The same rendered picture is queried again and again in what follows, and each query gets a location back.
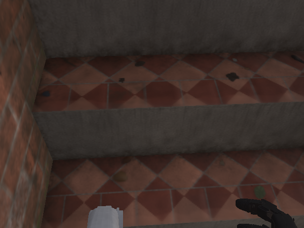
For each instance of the left robot thigh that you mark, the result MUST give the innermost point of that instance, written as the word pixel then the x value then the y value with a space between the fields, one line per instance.
pixel 106 217

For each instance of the robot right hand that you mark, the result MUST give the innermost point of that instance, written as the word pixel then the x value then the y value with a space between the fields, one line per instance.
pixel 267 211

